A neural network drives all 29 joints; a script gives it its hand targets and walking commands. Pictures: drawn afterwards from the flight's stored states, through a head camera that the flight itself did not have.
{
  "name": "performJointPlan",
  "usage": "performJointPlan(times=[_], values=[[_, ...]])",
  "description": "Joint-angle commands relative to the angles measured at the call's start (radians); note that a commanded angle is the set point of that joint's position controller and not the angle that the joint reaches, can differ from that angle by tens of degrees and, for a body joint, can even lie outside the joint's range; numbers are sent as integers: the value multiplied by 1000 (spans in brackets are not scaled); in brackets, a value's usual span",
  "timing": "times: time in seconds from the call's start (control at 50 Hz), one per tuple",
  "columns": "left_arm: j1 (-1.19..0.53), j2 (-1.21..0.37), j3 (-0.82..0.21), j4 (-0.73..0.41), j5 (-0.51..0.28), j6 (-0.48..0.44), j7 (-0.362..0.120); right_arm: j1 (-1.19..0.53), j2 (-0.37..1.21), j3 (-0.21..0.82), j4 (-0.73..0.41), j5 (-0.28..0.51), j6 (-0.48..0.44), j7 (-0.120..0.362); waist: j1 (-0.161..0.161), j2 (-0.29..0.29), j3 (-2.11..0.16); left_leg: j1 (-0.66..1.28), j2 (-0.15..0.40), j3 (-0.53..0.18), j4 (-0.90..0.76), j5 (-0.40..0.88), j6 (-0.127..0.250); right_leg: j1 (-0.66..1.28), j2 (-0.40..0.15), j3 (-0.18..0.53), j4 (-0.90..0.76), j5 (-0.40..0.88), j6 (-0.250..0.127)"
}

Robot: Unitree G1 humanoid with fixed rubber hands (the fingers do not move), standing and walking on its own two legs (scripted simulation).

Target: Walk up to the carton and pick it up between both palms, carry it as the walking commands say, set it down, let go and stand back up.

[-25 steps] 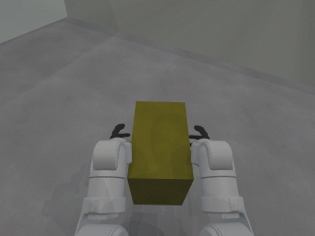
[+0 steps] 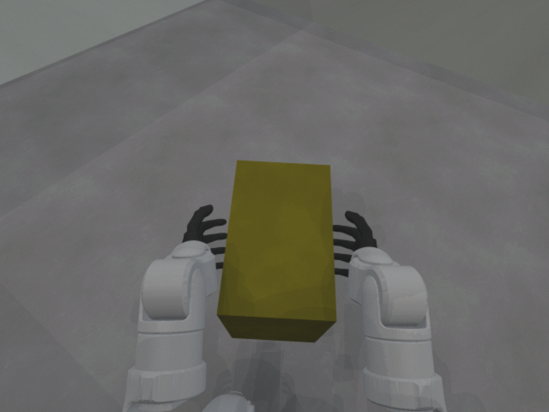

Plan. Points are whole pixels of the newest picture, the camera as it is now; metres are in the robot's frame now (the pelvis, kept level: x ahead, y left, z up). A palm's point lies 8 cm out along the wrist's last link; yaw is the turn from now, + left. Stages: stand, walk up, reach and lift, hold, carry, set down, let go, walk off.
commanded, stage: carry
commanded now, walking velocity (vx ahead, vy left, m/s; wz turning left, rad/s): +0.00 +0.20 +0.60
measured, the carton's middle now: (278, 256) +0.36 +0.01 +0.00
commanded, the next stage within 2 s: none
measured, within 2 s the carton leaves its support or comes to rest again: neither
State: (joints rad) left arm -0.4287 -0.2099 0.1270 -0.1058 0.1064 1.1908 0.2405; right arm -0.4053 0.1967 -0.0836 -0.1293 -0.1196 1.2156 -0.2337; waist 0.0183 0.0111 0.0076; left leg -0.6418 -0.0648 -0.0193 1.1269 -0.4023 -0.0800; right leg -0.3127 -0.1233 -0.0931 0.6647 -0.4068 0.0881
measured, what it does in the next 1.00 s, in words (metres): steps to the left, turning left: left foot, then right foot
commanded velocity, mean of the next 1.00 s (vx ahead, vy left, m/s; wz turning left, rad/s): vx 0.00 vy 0.20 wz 0.60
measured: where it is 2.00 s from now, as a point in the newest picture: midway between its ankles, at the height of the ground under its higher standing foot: outside the picture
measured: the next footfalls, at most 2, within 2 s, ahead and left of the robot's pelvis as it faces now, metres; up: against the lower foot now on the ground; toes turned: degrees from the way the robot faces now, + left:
left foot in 0.08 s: +0.05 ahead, +0.20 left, +0.00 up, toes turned +7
right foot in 0.48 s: +0.05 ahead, +0.10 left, +0.00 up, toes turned +10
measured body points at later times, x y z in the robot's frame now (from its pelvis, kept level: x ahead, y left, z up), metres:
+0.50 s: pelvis -0.04 +0.23 +0.01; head +0.02 +0.22 +0.45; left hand +0.26 +0.43 +0.09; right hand +0.32 +0.21 +0.07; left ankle +0.00 +0.21 -0.69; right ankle +0.01 +0.10 -0.72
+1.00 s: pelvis -0.10 +0.41 +0.01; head -0.03 +0.45 +0.45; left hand +0.11 +0.70 +0.07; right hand +0.25 +0.52 +0.07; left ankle -0.09 +0.46 -0.71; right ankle -0.04 +0.33 -0.68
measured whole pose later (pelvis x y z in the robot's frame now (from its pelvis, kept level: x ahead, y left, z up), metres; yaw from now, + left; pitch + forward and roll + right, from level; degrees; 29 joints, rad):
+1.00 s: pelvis -0.10 +0.41 +0.01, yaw +34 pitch +7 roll +0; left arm -0.49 -0.23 0.13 -0.09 0.11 1.19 0.32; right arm -0.52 0.24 -0.15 -0.10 -0.18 1.23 -0.27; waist 0.03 0.04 0.04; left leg -0.48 -0.20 -0.06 0.57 -0.20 0.14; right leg -0.56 -0.02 -0.08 0.87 -0.48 0.04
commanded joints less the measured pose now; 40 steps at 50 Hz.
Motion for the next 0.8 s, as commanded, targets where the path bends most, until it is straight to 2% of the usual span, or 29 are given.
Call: performJointPlan(times=[0.0,0.02,0.04,0.06,0.08,0.1,0.12,0.14,0.16,0.22,0.28,0.34,0.36,0.4,0.42,0.44,0.46,0.48,0.5,0.52,0.56,0.62,0.64,0.66,0.68,0.7,0.72,0.74,0.78], values=[[-423,-1095,-634,-73,-391,13,-296,-466,1024,592,-69,412,-10,302,-29,-188,-336,113,120,65,-326,-37,33,198,-247,-11,-33,883,-135],[-304,-1082,-619,-38,-343,19,-283,-408,991,595,-82,424,-2,315,-26,-204,-343,195,60,133,-458,-78,31,192,-223,-7,54,962,-120],[-231,-1058,-579,18,-316,21,-278,-409,985,592,-54,434,4,324,-30,-176,-361,290,-7,207,-626,102,32,191,-187,-51,219,1064,-82],[-200,-1045,-581,32,-303,22,-278,-397,970,590,-57,437,-3,338,-52,10,-430,541,88,10,-667,508,107,-54,-135,-58,461,710,8],[-204,-1062,-578,23,-285,20,-281,-413,1006,581,1,460,-2,352,-16,450,-447,760,330,-324,-550,1552,231,-403,55,-77,674,-249,90],[-278,-1033,-579,7,-295,11,-295,-461,1049,603,-9,488,-13,362,-26,427,-417,658,358,-284,-507,1638,303,-396,31,4,725,-416,75],[-362,-1051,-612,-31,-339,8,-301,-516,1054,624,-59,478,-21,356,-33,331,-404,532,346,-314,-555,1413,313,-393,18,24,711,-385,52],[-384,-1100,-598,51,-346,12,-306,-533,1030,600,-44,462,-6,350,-34,88,-360,450,290,-280,-604,1201,269,-344,39,10,722,-319,41],[-400,-1138,-606,52,-370,5,-314,-560,1016,583,-78,447,-10,345,-33,12,-350,388,258,-265,-614,1030,253,-313,36,26,723,-231,20],[-422,-1140,-614,11,-393,-6,-305,-555,1025,580,-93,435,-27,336,-27,78,-431,449,242,-206,-645,597,239,-323,33,33,580,-38,-26],[-492,-1124,-637,-100,-427,-17,-297,-528,1030,555,-100,418,-48,319,-29,140,-496,589,225,-255,-655,701,249,-332,64,43,425,-29,-48],[-429,-1100,-605,-16,-401,3,-297,-504,1024,536,-54,385,-39,300,-29,127,-510,640,239,-329,-664,813,285,-317,70,67,323,-53,-69],[-384,-1106,-583,49,-383,17,-305,-540,1019,533,-61,381,-28,297,-26,99,-513,632,228,-330,-680,844,265,-281,83,56,279,-53,-73],[-328,-1123,-537,139,-356,22,-318,-616,1024,549,-78,389,-24,290,-4,117,-528,519,186,-276,-689,1043,100,-83,84,28,119,-90,-97],[-287,-1127,-522,160,-336,16,-317,-627,1018,555,-87,389,-23,287,22,165,-529,324,103,-147,-655,1221,-102,171,96,-25,-79,-106,-132],[-299,-1141,-494,170,-319,5,-320,-663,1019,566,-89,398,-16,288,61,-92,-552,169,-36,18,-271,1052,-219,369,-41,68,-357,7,-243],[-291,-1157,-464,203,-305,-6,-321,-698,985,585,-108,402,-2,287,39,-587,-677,80,22,-116,222,-93,-79,398,-430,456,-312,310,-370],[-346,-1120,-457,136,-311,0,-311,-709,990,613,-173,427,-3,284,-23,-416,-605,93,190,-268,228,-128,49,240,-468,435,-146,549,-318],[-354,-1118,-471,121,-323,14,-322,-683,993,621,-175,417,9,277,-31,-285,-549,61,139,-182,226,-134,54,245,-456,404,-207,545,-288],[-458,-1119,-535,18,-380,6,-328,-612,1024,605,-104,388,1,282,-46,-177,-480,11,182,-185,106,-80,58,214,-399,283,-169,523,-244],[-472,-1130,-556,48,-380,20,-332,-616,1055,572,-44,402,13,292,-29,-220,-353,87,121,-19,-218,-17,43,106,-272,29,-121,592,-165],[-363,-1091,-565,11,-337,24,-293,-495,1057,547,-15,440,29,316,-26,-224,-405,243,13,167,-524,-18,33,184,-259,-5,32,861,-130],[-347,-1083,-554,26,-320,23,-285,-522,1048,543,-16,455,24,323,-29,-76,-427,339,-22,162,-628,83,36,155,-220,-42,187,874,-90],[-365,-1062,-561,1,-312,25,-285,-470,1063,530,45,449,27,340,-48,128,-447,495,109,-58,-666,481,116,-48,-159,-35,379,492,-17],[-372,-1064,-569,-5,-305,26,-287,-469,1079,519,84,452,21,345,-26,474,-447,653,318,-367,-597,1250,225,-337,14,-47,524,-293,46],[-456,-1057,-587,-16,-336,16,-296,-499,1106,517,95,456,12,349,-31,464,-405,579,317,-347,-567,1342,287,-392,17,10,597,-422,46],[-525,-1074,-620,-62,-376,12,-303,-515,1107,538,66,433,1,345,-39,353,-391,500,303,-330,-587,1247,290,-374,13,17,589,-377,32],[-504,-1109,-606,12,-374,12,-305,-556,1075,523,32,425,9,339,-38,157,-379,516,263,-283,-575,1164,254,-371,25,7,605,-312,26],[-508,-1138,-619,26,-399,0,-310,-639,1061,510,-14,432,-1,323,-33,90,-464,633,228,-218,-508,1153,232,-399,14,18,546,-166,5]])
